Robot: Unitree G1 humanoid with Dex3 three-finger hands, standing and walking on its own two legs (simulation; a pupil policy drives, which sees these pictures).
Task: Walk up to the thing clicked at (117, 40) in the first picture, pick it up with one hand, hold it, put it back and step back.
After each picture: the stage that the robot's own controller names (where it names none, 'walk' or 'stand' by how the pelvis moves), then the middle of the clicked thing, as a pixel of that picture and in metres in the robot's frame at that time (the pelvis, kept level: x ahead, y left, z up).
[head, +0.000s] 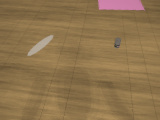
stand; (117, 43) +1.45 -0.44 -0.72
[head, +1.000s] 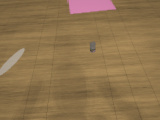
walk; (92, 47) +1.38 -0.03 -0.70
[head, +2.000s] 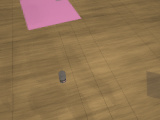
walk; (62, 77) +0.89 +0.21 -0.70
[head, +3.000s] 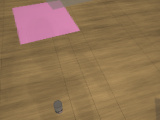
walk; (58, 107) +0.58 +0.18 -0.70
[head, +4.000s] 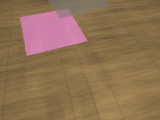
stand; out of the picture +0.45 +0.17 -0.71
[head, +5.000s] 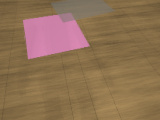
stand; out of the picture +0.42 +0.16 -0.72
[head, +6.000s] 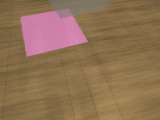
stand; out of the picture +0.42 +0.17 -0.72
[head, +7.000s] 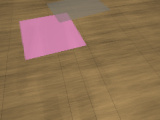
stand; out of the picture +0.43 +0.18 -0.73
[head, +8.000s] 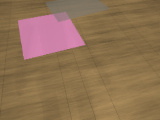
stand; out of the picture +0.42 +0.18 -0.73
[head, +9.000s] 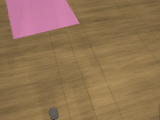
go down; (54, 114) +0.44 +0.18 -0.69
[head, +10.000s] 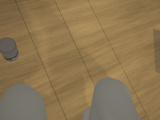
go down; (9, 50) +0.49 +0.25 -0.28
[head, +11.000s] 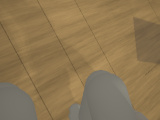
close in; out of the picture +0.47 +0.28 -0.24
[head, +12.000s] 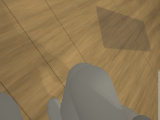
close; out of the picture +0.46 +0.30 -0.22
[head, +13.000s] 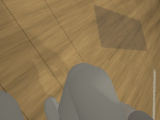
lift; out of the picture +0.44 +0.28 -0.23
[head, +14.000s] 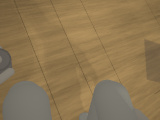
lift; out of the picture +0.37 +0.26 -0.11
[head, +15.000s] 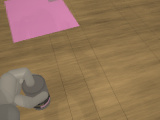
hold; (37, 93) +0.32 +0.15 +0.03
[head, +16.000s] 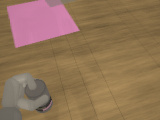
hold; (39, 96) +0.32 +0.16 -0.01
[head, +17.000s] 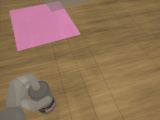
hold; (43, 98) +0.32 +0.15 -0.01
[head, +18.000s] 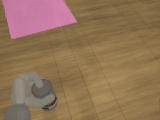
crouch; (45, 95) +0.33 +0.14 -0.04
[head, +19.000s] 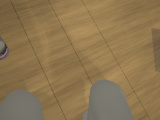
lower; out of the picture +0.48 +0.24 -0.10
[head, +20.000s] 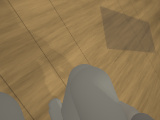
lower; out of the picture +0.43 +0.31 -0.23
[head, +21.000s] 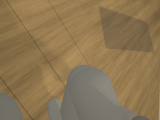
lower; out of the picture +0.43 +0.31 -0.23
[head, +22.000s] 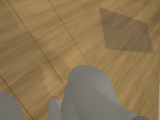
lower; out of the picture +0.43 +0.31 -0.23
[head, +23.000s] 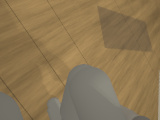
lower; out of the picture +0.43 +0.31 -0.23
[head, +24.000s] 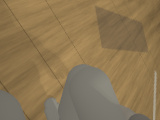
open; out of the picture +0.43 +0.29 -0.23
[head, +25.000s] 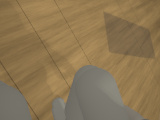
stand; out of the picture +0.42 +0.28 -0.23
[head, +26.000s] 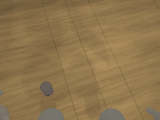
walk; (47, 89) +0.44 +0.20 -0.50
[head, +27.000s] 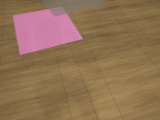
stand; out of the picture +0.39 +0.17 -0.66
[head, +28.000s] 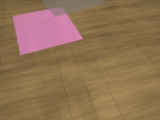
stand; out of the picture +0.39 +0.17 -0.67
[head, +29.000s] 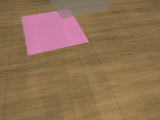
stand; out of the picture +0.40 +0.15 -0.71
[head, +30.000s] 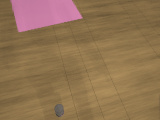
walk; (59, 110) +0.45 +0.13 -0.70
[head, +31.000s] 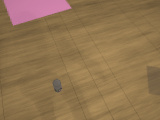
walk; (57, 85) +0.66 +0.21 -0.69
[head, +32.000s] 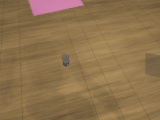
stand; (65, 60) +1.02 +0.19 -0.69
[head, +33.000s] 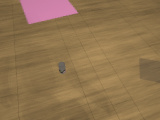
stand; (62, 67) +1.02 +0.20 -0.71
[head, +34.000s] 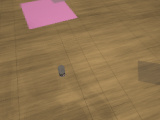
stand; (61, 71) +1.03 +0.22 -0.72
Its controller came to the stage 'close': yes
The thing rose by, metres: 0.70
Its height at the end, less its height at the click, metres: +0.00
